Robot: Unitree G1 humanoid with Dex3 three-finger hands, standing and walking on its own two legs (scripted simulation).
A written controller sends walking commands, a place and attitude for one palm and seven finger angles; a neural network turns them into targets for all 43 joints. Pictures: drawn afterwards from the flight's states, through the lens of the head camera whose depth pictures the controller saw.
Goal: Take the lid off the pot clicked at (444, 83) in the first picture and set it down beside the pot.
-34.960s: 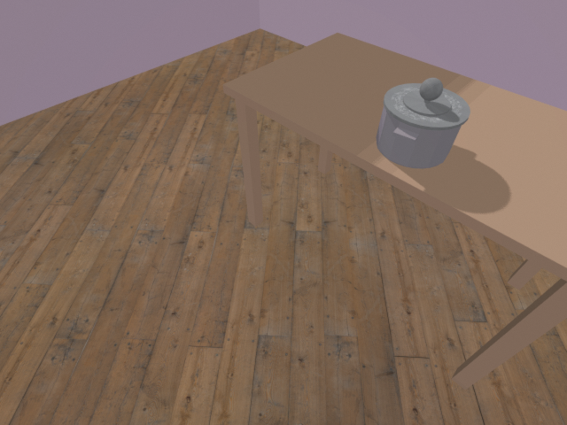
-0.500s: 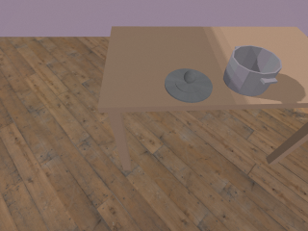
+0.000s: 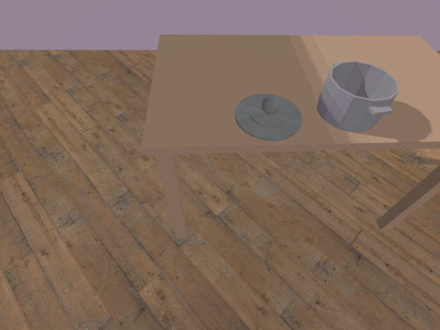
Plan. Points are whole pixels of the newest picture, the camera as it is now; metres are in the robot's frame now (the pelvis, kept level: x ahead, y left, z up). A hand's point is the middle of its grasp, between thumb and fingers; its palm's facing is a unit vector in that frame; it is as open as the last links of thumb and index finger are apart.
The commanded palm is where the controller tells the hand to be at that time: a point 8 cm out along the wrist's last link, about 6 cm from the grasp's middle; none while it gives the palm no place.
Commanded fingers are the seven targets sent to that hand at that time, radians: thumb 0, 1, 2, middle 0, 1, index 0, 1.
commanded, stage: let the arm hang, fingers relaxed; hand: left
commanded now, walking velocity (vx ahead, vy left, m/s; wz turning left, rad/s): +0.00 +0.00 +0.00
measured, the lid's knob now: (270, 104) +0.69 -0.11 -0.02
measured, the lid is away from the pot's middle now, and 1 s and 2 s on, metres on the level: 0.26 0.26 0.26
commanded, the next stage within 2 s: look to check the result in 0.44 s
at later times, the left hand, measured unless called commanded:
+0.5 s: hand out of the picture +0.00 +0.17 -0.18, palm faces +0.02 -0.98 -0.20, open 7.4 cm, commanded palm none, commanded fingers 0.00 0.90 0.90 -0.20 -0.30 -0.20 -0.30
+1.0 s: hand out of the picture -0.01 +0.18 -0.18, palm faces +0.02 -0.98 -0.21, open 7.4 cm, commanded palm none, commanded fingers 0.00 0.90 0.90 -0.20 -0.30 -0.20 -0.30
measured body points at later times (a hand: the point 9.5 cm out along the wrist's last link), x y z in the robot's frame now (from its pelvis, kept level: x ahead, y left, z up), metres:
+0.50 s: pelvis -0.02 -0.01 +0.00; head +0.01 +0.00 +0.45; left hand +0.00 +0.22 -0.16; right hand +0.00 -0.24 -0.16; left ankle -0.02 +0.12 -0.74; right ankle -0.02 -0.14 -0.74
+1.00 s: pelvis -0.04 -0.01 +0.00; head +0.00 +0.00 +0.45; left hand -0.01 +0.23 -0.16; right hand -0.02 -0.24 -0.16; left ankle -0.02 +0.12 -0.74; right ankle -0.02 -0.14 -0.74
